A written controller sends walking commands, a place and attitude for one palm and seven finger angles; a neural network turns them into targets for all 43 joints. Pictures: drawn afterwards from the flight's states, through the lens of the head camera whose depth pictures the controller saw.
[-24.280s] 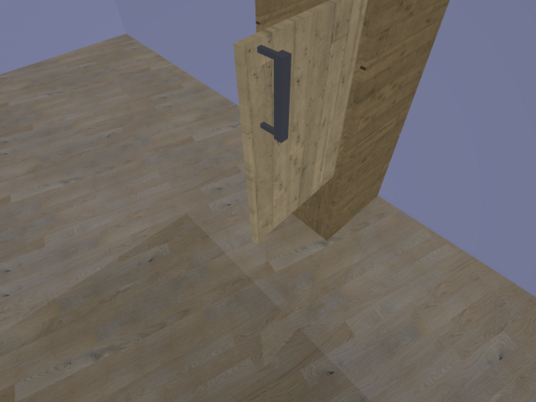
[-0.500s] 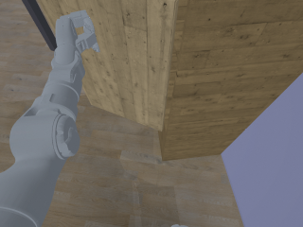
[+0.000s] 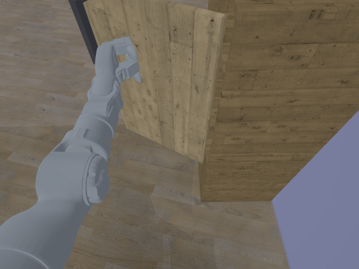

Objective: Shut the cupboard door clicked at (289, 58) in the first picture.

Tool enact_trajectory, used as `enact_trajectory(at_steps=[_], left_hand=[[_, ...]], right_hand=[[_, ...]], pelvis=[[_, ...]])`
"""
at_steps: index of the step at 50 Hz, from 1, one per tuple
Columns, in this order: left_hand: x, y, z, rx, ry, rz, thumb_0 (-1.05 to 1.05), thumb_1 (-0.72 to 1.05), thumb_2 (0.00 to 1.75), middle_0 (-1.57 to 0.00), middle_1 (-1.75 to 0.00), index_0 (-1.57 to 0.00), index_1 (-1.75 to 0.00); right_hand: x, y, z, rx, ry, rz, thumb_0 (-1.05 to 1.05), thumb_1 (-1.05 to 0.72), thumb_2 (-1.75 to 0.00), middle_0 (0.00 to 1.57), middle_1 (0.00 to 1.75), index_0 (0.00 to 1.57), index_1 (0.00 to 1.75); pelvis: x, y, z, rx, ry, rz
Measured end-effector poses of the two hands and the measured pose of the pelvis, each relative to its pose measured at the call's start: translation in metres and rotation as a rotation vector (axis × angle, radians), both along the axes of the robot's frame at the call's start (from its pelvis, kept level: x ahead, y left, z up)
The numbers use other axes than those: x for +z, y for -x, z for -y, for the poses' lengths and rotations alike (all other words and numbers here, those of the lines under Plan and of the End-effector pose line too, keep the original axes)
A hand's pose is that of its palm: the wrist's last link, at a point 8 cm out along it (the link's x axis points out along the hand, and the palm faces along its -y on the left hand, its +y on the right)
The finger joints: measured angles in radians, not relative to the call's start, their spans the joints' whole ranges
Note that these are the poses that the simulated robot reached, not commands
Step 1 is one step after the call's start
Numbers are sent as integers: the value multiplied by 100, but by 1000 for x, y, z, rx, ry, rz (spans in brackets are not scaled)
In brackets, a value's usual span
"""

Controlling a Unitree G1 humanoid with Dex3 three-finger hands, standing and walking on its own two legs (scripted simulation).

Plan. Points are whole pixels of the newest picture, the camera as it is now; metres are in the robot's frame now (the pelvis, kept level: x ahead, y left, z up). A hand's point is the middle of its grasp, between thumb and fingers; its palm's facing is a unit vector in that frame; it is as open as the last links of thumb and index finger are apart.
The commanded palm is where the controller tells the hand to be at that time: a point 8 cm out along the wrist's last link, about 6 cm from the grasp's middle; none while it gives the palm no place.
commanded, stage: draw the hand back to the body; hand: left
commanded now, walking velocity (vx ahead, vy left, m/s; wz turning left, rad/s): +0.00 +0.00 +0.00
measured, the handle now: (93, 31) +0.70 +0.17 +0.16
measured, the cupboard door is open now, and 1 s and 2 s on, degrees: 60 60 60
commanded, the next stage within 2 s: step back with the hand held close in 1.54 s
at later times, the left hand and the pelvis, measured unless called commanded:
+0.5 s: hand (77, 116) +0.38 +0.15 +0.18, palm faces +0.01 -1.00 -0.05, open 3.1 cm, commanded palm +0.33 +0.20 +0.18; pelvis +0.00 +0.01 +0.01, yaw -1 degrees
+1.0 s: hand out of the picture +0.24 +0.25 +0.17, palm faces +0.36 -0.87 -0.33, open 4.9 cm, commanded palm +0.19 +0.29 +0.19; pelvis +0.01 +0.02 +0.02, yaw +0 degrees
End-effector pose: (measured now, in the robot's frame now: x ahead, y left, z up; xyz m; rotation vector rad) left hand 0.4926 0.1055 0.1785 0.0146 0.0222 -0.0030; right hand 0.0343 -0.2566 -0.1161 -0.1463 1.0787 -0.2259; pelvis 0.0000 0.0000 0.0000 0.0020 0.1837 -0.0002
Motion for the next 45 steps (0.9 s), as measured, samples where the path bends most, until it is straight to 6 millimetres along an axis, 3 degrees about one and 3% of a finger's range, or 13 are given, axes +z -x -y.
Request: enact_trajectory(at_steps=[6, 10, 13, 17, 22, 27, 31, 37, 45], left_hand=[[-2, 9, -22, 9, -2, 42, 2, 90, 89, -129, -150, -130, -150], [-14, 30, -44, 14, -4, 30, 2, 90, 89, -129, -150, -130, -149], [-19, 51, -60, 20, 5, 37, 2, 90, 90, -129, -150, -130, -150], [-15, 80, -76, 17, -3, 78, 2, 90, 90, -129, -150, -130, -150], [-7, 114, -93, 6, -6, 84, 2, 90, 90, -129, -149, -129, -149], [4, 154, -106, 43, -112, 144, 2, 90, 90, -123, -142, -123, -142], [3, 189, -115, 97, -178, 193, 2, 90, 90, -115, -134, -115, -134], [-4, 227, -139, 189, -228, 182, 2, 89, 89, -101, -118, -101, -117], [3, 266, -172, 307, -307, 176, 2, 89, 89, -79, -94, -80, -94]], right_hand=[[-1, 23, -5, -45, -21, -28, 0, -90, -90, 20, 30, 20, 30], [-1, 32, -6, -73, -28, -48, 1, -90, -90, 20, 30, 20, 30], [1, 27, -5, -76, -19, -37, 1, -90, -90, 20, 30, 20, 30], [6, 0, -3, -53, 1, 32, 1, -90, -90, 20, 30, 20, 30], [20, -56, -7, 7, 18, 183, 1, -90, -90, 20, 30, 20, 30], [46, -117, -22, 80, 11, 367, 1, -91, -90, 19, 30, 20, 30], [65, -150, -40, 141, -9, 449, 1, -91, -90, 19, 30, 20, 30], [72, -168, -63, 213, -33, 455, 1, -90, -90, 20, 30, 20, 30], [52, -151, -72, 222, -59, 359, 1, -90, -90, 20, 30, 21, 30]], pelvis=[[2, -1, -1, -31, -6, 8], [5, -4, -2, -41, -4, 41], [7, -5, -3, -41, -1, 70], [9, -5, -5, -36, 2, 108], [11, -3, -8, -22, 2, 153], [13, 0, -11, -15, -2, 193], [16, 2, -12, -10, -4, 218], [19, 2, -12, 1, -1, 243], [20, -3, -15, 4, 1, 255]])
